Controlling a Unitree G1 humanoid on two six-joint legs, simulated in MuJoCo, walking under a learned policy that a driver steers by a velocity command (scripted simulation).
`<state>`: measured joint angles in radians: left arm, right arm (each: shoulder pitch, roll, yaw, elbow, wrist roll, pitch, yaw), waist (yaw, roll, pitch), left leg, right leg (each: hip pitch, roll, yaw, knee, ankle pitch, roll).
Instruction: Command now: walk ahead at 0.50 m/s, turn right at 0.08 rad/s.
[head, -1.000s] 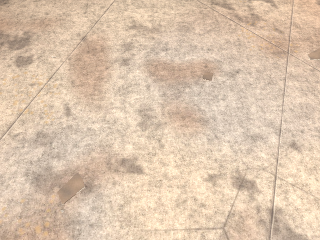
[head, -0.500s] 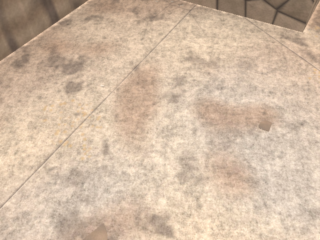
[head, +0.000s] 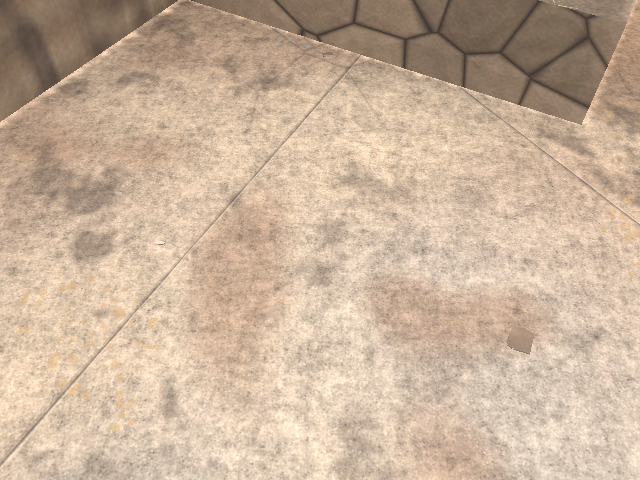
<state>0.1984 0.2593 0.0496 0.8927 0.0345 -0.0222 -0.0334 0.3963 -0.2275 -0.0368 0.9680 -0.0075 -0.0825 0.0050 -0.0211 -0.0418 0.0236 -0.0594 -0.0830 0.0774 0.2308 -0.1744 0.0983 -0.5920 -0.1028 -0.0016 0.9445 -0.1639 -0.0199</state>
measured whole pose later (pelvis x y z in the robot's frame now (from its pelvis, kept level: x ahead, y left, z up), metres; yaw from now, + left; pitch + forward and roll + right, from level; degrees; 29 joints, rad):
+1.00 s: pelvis +0.55 -0.10 -0.01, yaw -31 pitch +0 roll +1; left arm 0.28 0.31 0.08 0.83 0.03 -0.01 -0.03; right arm 0.23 -0.25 -0.04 0.81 -0.03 -0.08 -0.01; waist 0.01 -0.05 0.04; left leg -0.21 -0.01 0.10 0.39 -0.18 0.04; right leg -0.47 0.01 0.04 1.12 -0.32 -0.06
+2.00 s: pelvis +0.89 -0.36 -0.02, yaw -20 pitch +0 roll -1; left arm 0.15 0.23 0.04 0.82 0.03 0.01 0.03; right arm 0.20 -0.26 -0.07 0.83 -0.01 0.01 0.00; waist -0.01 -0.02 0.09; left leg -0.36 -0.11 0.01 0.46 -0.10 0.12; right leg -0.51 -0.02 0.02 1.16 -0.43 0.03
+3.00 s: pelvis +0.88 -0.39 +0.00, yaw +11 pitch -1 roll -1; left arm 0.25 0.30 0.05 0.81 0.02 0.07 0.00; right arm 0.14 -0.24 -0.02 0.76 -0.01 0.03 -0.01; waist 0.03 -0.05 0.07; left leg -0.17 -0.06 -0.01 0.41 -0.22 0.07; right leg -0.38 -0.04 -0.02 0.93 -0.42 0.02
